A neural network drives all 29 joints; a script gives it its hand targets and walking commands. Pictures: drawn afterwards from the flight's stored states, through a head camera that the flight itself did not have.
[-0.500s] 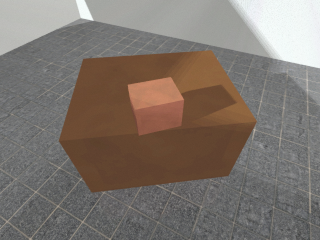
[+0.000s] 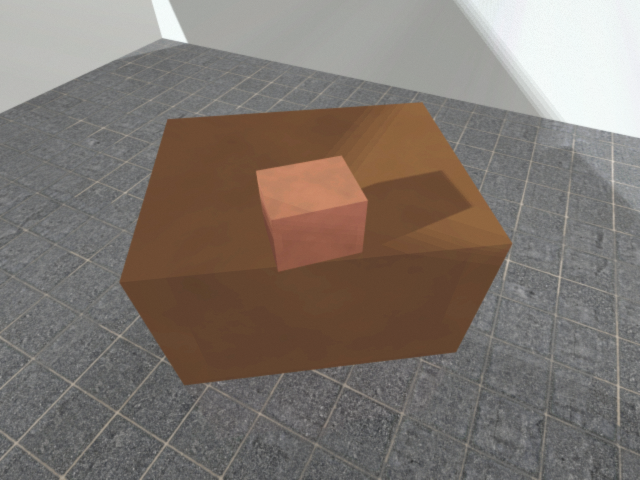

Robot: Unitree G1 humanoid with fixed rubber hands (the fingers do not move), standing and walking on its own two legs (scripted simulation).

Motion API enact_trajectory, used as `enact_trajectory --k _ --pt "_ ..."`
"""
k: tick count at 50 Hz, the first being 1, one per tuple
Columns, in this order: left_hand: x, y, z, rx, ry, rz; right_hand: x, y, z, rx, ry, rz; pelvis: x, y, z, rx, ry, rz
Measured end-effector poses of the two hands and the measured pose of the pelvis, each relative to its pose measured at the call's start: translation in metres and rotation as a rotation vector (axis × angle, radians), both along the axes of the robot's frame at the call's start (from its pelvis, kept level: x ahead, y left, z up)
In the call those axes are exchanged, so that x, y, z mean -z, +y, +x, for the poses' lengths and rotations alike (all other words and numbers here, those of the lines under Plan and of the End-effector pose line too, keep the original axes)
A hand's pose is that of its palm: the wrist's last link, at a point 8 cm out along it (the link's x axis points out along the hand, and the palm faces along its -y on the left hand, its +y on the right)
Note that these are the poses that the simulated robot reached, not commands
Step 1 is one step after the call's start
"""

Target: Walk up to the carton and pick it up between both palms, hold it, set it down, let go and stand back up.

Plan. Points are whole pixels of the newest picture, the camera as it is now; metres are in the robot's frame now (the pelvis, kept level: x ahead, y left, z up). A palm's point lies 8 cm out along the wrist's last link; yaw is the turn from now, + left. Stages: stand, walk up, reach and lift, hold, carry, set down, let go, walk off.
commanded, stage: stand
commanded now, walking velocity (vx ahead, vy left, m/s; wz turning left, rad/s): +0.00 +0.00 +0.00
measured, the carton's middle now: (310, 212) +0.72 +0.02 -0.14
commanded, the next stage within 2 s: walk up in 0.24 s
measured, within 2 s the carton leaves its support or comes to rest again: neither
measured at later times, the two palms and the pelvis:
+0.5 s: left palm out of the picture -0.03 +0.20 -0.15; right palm out of the picture -0.03 -0.21 -0.15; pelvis -0.01 +0.00 +0.00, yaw +2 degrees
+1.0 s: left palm out of the picture -0.02 +0.10 -0.12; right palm (524, 412) +0.26 -0.29 -0.13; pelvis +0.13 -0.07 +0.00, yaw +7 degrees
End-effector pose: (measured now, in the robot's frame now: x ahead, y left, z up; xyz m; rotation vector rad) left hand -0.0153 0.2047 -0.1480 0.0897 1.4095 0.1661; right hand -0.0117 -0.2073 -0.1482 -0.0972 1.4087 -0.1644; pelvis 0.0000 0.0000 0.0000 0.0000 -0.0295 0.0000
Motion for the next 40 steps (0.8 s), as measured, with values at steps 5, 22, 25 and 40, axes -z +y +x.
enact_trajectory --k 5,22,25,40 --pt "0.001 -0.003 -0.007 -0.002 0.019 -0.006 0.001 0.003 -0.007 0.002 0.017 0.006 0.0 0.0 -0.002 0.0 -0.002 0.0" --pt "0.001 -0.007 -0.021 -0.003 0.052 -0.015 0.001 0.008 -0.021 0.006 0.049 0.016 0.0 0.0 -0.006 0.0 -0.001 0.0" --pt "-0.001 -0.003 -0.014 0.012 0.049 -0.023 -0.003 0.001 -0.022 0.022 0.045 0.015 -0.002 -0.004 -0.005 -0.027 0.024 -0.014" --pt "-0.014 -0.04 0.046 -0.079 -0.142 0.088 -0.007 -0.116 0.084 -0.092 -0.059 -0.075 0.001 -0.075 0.045 -0.099 0.053 0.003"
